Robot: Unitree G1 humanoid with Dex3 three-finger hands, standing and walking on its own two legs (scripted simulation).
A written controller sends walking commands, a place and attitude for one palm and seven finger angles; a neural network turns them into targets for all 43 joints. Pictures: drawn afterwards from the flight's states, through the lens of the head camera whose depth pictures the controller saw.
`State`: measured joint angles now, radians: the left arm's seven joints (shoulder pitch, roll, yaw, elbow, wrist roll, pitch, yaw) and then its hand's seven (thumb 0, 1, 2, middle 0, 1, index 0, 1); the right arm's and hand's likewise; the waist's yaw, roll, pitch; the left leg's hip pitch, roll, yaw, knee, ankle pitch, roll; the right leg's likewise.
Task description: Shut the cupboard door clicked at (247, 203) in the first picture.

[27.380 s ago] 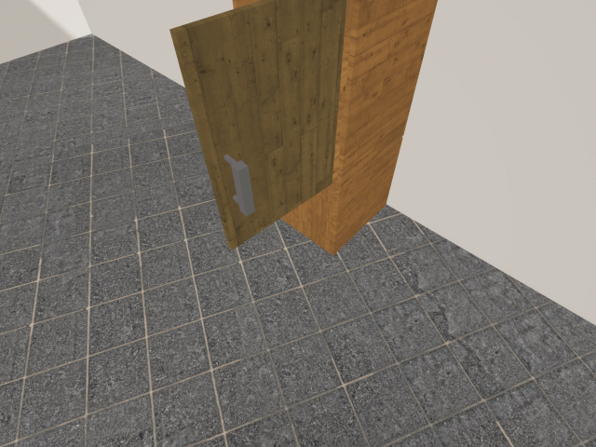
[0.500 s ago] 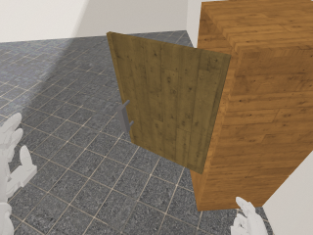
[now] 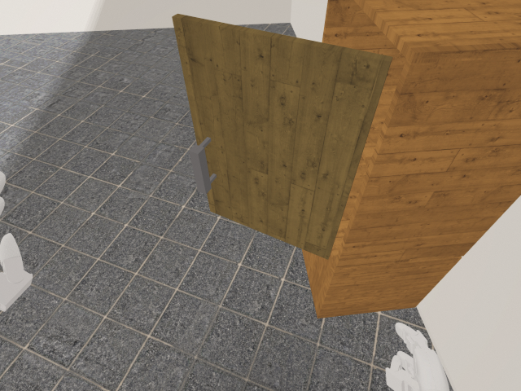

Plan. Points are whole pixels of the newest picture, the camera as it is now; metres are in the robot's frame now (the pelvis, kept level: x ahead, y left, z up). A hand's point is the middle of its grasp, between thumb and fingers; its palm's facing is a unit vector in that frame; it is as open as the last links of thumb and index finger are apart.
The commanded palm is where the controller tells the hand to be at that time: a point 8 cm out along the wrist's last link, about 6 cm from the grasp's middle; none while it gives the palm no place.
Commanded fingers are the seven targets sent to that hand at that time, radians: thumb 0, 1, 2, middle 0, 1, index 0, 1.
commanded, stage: step back with the hand held close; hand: left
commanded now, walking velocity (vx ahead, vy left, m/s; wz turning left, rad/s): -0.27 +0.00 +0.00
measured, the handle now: (205, 165) +0.65 +0.19 -0.09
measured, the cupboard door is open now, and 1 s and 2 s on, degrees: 57 57 57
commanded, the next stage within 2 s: stop stepping back and stand still in 1.16 s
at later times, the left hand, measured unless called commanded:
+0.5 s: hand (4, 323) +0.15 +0.26 +0.17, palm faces +0.47 -0.74 -0.48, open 7.4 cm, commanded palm +0.09 +0.29 +0.18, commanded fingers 0.00 0.90 0.90 -0.20 -0.30 -0.20 -0.30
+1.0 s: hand out of the picture +0.10 +0.23 +0.17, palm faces +0.36 -0.82 -0.45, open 7.4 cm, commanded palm +0.03 +0.28 +0.18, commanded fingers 0.00 0.90 0.90 -0.20 -0.30 -0.20 -0.30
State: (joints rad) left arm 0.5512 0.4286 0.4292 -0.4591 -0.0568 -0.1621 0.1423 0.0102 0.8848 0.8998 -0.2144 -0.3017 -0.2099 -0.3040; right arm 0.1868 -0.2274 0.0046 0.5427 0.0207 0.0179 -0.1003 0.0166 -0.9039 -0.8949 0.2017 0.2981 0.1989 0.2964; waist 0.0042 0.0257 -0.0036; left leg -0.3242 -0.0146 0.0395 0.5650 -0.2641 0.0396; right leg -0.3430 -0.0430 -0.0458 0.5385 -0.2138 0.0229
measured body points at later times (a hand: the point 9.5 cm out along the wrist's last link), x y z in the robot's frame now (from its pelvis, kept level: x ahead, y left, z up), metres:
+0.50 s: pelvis -0.05 -0.01 -0.01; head -0.03 +0.00 +0.44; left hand +0.12 +0.30 +0.19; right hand +0.12 -0.25 -0.09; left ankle +0.02 +0.09 -0.73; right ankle +0.04 -0.13 -0.73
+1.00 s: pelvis -0.11 -0.02 +0.00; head -0.08 +0.01 +0.45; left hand +0.08 +0.27 +0.20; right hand +0.11 -0.23 -0.07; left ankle +0.02 +0.09 -0.73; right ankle -0.13 -0.13 -0.73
